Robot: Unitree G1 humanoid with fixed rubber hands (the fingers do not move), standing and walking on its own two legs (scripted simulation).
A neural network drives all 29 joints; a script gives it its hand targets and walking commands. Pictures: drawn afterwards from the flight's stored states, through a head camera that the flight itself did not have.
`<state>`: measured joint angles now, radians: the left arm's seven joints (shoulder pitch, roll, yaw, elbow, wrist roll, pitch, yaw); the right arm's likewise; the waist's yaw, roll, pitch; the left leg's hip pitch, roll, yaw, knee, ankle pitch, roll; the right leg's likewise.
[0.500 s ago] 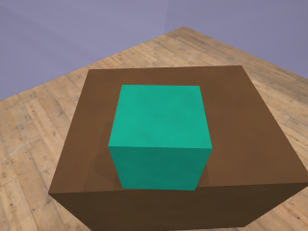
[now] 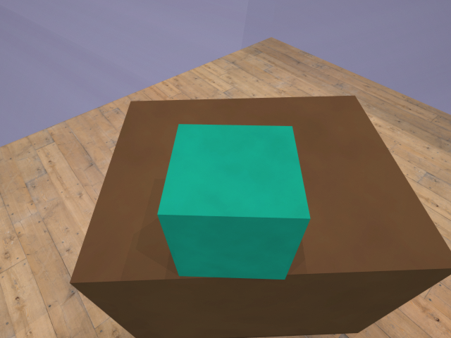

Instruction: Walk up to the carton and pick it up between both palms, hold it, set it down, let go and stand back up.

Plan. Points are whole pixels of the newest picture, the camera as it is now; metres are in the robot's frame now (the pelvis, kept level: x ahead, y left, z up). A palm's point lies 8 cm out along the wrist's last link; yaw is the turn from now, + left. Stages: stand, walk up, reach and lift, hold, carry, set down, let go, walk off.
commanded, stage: stand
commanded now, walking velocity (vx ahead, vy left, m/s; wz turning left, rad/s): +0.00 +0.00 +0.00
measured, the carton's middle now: (233, 204) +0.38 +0.02 +0.00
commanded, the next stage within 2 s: none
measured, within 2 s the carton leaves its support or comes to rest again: neither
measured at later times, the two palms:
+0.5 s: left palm out of the picture -0.01 +0.24 -0.14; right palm out of the picture +0.01 -0.24 -0.14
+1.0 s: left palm out of the picture -0.01 +0.23 -0.14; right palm out of the picture +0.00 -0.24 -0.14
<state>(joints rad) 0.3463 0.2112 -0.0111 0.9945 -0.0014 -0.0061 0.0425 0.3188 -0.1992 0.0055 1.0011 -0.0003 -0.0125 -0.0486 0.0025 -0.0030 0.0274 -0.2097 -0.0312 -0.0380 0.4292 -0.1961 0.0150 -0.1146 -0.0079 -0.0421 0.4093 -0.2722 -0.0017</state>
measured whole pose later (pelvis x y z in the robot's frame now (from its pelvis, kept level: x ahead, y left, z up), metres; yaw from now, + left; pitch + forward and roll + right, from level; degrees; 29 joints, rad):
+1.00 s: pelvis +0.00 +0.00 +0.00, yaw +0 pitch -1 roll +0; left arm 0.35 0.20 -0.01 1.02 0.00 -0.01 0.05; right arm 0.32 -0.19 0.01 1.04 0.00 -0.01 -0.05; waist 0.00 0.00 0.03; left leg -0.21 -0.03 -0.05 0.43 -0.20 0.01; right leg -0.11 0.00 -0.05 0.40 -0.27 -0.01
